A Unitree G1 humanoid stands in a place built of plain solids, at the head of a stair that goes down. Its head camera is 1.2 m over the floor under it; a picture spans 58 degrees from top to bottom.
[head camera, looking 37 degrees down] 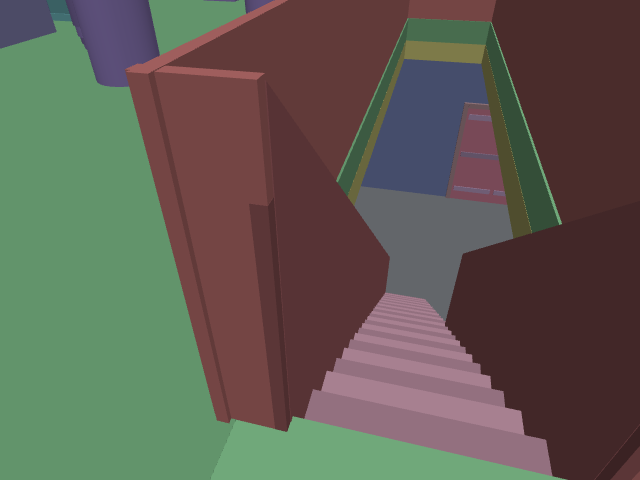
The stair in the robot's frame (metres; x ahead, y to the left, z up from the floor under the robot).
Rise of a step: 0.20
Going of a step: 0.23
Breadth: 0.88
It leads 14 degrees to the right of straight ahead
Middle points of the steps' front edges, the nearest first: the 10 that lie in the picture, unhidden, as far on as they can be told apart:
0.62 -0.31 0.00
0.85 -0.36 -0.19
1.07 -0.42 -0.39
1.29 -0.47 -0.59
1.52 -0.53 -0.78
1.74 -0.58 -0.98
1.96 -0.64 -1.17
2.19 -0.69 -1.37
2.41 -0.75 -1.57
2.63 -0.80 -1.76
